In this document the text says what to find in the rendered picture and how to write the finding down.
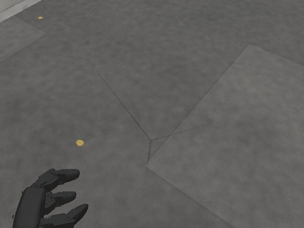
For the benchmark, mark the robot left hand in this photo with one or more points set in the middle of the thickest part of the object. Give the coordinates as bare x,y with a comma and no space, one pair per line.
37,200

